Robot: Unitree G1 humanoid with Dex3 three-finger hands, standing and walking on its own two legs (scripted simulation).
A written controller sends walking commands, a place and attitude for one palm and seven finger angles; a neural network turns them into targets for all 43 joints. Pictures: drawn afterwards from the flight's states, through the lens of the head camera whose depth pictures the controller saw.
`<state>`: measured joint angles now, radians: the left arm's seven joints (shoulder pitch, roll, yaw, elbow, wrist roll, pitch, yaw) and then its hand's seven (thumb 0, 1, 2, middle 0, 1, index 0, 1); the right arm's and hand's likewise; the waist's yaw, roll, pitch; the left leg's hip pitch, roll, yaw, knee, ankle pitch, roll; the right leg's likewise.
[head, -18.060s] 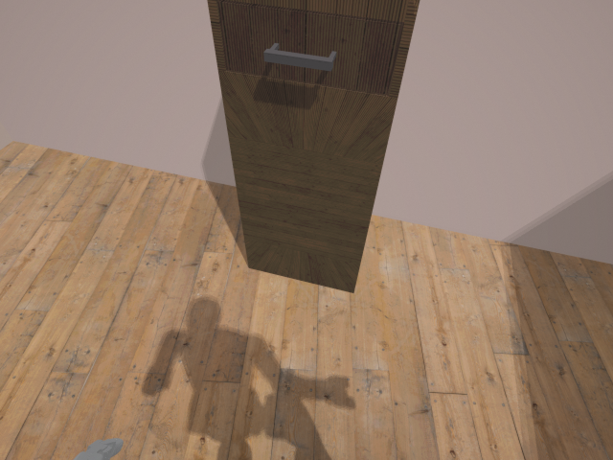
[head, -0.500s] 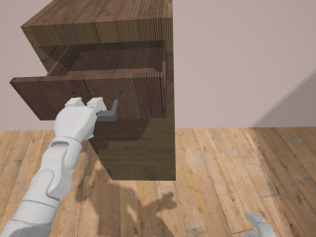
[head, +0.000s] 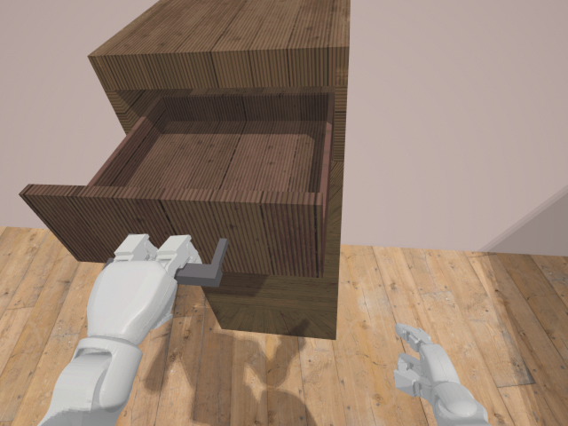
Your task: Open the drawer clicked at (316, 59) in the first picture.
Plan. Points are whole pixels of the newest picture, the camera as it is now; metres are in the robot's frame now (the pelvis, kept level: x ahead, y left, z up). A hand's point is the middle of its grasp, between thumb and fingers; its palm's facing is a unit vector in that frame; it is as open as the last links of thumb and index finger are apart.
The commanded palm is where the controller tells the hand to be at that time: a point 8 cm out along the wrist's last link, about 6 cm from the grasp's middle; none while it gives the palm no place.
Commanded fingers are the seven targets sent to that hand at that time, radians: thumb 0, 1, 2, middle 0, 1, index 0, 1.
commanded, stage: pull the drawer open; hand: left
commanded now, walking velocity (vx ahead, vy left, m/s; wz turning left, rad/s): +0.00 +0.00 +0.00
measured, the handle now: (168, 258) +0.28 +0.19 +0.13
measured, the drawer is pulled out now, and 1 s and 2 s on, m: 0.27 0.30 0.30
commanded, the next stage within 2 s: open the thumb to release the handle in 0.44 s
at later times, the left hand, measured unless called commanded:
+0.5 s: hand (152, 329) +0.20 +0.19 +0.11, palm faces +0.12 -0.12 -0.99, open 5.4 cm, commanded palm +0.14 +0.19 +0.15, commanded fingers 0.00 0.90 0.90 -0.40 -1.35 -0.40 -1.35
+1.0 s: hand (139, 324) +0.20 +0.21 +0.11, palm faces +0.10 -0.08 -0.99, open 11.4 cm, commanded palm +0.17 +0.21 +0.15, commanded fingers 0.00 -0.50 0.30 -0.30 -1.20 -0.30 -1.20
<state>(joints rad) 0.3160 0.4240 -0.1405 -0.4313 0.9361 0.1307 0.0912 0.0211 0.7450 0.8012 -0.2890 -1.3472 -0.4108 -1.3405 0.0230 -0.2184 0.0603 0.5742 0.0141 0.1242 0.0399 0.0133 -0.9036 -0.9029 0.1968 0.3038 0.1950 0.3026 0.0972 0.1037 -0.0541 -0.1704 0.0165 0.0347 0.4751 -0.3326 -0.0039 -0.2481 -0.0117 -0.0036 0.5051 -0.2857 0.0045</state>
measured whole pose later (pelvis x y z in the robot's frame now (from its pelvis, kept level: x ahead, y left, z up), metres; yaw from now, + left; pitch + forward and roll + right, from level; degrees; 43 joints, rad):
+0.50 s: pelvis -0.01 -0.01 +0.00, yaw +0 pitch +2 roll +0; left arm 0.43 0.45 -0.08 -0.49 0.93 0.13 0.13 0.00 0.74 0.81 -0.30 -1.35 -0.41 -1.34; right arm 0.09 -0.27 0.03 0.58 0.00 0.13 0.02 0.02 -0.90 -0.90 0.20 0.30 0.19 0.30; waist 0.08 0.11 -0.05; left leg -0.21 0.03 0.03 0.53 -0.34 -0.02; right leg -0.29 0.00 -0.01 0.56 -0.30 -0.01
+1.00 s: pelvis -0.04 -0.01 +0.00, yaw +2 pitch +0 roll +1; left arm 0.20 0.46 -0.07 -0.27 0.93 0.05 0.08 0.00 -0.12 0.46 -0.33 -1.25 -0.34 -1.24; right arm 0.08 -0.24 0.04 0.63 -0.01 0.08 -0.03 0.01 -0.90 -0.90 0.20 0.30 0.20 0.30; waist 0.10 0.10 -0.01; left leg -0.19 0.01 0.01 0.48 -0.28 -0.02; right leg -0.26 -0.02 -0.03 0.52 -0.25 -0.01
